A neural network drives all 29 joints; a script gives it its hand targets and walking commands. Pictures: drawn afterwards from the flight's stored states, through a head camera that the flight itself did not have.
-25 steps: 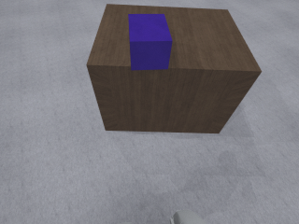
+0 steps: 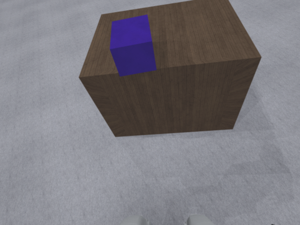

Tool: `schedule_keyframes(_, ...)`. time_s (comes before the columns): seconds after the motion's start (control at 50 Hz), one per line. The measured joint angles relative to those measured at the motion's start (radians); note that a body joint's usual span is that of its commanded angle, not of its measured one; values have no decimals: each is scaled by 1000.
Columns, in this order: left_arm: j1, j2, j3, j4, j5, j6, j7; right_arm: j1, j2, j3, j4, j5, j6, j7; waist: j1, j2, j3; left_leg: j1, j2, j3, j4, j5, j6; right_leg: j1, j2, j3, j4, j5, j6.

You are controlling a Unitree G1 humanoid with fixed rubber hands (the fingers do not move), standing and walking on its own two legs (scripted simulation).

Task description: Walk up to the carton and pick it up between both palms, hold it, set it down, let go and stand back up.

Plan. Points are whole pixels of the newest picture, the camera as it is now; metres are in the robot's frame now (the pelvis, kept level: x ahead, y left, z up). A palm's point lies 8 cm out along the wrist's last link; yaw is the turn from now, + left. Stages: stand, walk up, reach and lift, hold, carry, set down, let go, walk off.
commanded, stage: walk up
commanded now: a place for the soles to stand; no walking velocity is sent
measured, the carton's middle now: (133, 45) +0.90 +0.11 -0.04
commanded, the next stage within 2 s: none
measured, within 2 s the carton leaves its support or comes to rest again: neither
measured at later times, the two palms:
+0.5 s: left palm out of the picture +0.08 +0.36 -0.12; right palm out of the picture +0.09 -0.26 -0.08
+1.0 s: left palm out of the picture +0.04 +0.37 -0.09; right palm out of the picture +0.09 -0.25 -0.13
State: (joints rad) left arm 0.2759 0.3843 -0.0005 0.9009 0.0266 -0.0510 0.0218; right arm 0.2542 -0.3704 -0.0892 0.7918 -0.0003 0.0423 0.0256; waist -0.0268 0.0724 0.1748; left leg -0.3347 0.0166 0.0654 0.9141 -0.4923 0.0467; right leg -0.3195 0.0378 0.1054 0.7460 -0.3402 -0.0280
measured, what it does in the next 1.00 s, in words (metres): steps on the spot: left foot, then right foot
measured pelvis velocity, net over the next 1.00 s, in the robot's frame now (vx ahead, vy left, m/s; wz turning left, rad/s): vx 0.00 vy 0.05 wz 0.02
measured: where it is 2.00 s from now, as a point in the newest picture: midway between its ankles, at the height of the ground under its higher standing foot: outside the picture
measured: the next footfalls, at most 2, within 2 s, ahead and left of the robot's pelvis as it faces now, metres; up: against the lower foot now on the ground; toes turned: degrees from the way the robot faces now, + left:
left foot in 0.24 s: +0.07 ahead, +0.14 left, +0.00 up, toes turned +4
right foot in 0.70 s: +0.08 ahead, -0.09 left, +0.00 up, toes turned +7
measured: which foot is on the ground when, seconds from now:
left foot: up 0.00-0.22, down 0.24-0.72, up 0.74-1.00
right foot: down 0.00-0.26, up 0.28-0.68, down 0.70-1.00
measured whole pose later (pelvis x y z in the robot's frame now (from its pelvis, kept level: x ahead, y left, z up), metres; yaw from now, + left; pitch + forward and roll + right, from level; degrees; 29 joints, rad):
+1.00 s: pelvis +0.00 +0.05 -0.01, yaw +1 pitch -6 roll +0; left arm 0.27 0.39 0.00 0.92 0.03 -0.04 0.03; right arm 0.20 -0.37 -0.09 0.79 0.00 0.04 0.02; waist -0.02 0.08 0.17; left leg -0.31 0.02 0.07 0.89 -0.53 0.03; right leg -0.31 0.02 0.11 0.78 -0.38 0.00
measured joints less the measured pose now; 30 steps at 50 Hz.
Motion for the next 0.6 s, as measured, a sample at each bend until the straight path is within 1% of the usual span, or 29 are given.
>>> schedule_keyframes(0.1, 0, 0, 0, -19, -2, 0, 4, -3, 0, 0, 0, 0, 2, -4, 2, 7, 0, 0, 0, 0, 0, 0, 0, 0, 0, 0, 0, -13, 1)
schedule_keyframes(0.18, 0, 0, 0, -34, -4, 0, 4, -12, 0, 0, 0, 0, 0, -11, 4, -4, 0, 0, 0, 0, -7, 0, 0, -1, 0, 0, 0, -22, 12)
schedule_keyframes(0.2, 0, 0, 0, -39, -6, 0, 4, -14, 0, 0, -1, 0, -5, -12, 4, -8, 0, 2, 0, -1, -30, 5, 0, -1, -1, 0, 0, -23, 18)
schedule_keyframes(0.24, 0, 0, 0, -47, -13, 0, 4, -13, -1, 0, -2, 0, -24, -16, 1, -16, -2, 31, 1, -2, -153, 84, 0, -4, 0, -2, 5, -29, 38)
schedule_keyframes(0.26, -5, -1, 0, -46, -17, 1, 4, -13, 0, 0, 0, 0, -35, -17, -1, -24, 3, 36, -2, 0, -167, 102, -2, -9, -2, 0, 23, -32, 38)
schedule_keyframes(0.32, -11, 0, 0, -43, -24, 4, 11, -2, 0, 0, 1, 0, -39, -18, -4, -46, -2, 52, -6, -1, -168, 97, -2, -18, 6, -1, 106, -96, 28)
schedule_keyframes(0.36, -11, 7, 0, -44, -24, 6, 13, -2, 0, 0, 1, 0, -42, -22, -3, -64, -4, 62, -5, 0, -176, 96, 1, -19, 6, 0, 147, -108, 21)
schedule_keyframes(0.46, -11, 16, 0, -44, -27, 15, 13, -5, 1, 0, 1, 0, -49, -36, -3, -100, -4, 62, -5, 0, -179, 100, 2, -20, 6, 0, 160, -108, 17)
schedule_keyframes(0.52, -11, 16, 0, -39, -29, 19, 13, -5, 1, 0, 1, 0, -49, -37, -3, -105, -4, 62, -5, 0, -179, 103, 4, -20, 6, 0, 160, -108, 17)
schedule_keyframes(0.6, -11, 16, 0, -27, -26, 20, 13, -6, 1, 0, 1, 0, -49, -35, -3, -94, -4, 63, -5, 1, -179, 111, 4, -20, 6, 0, 160, -108, 13)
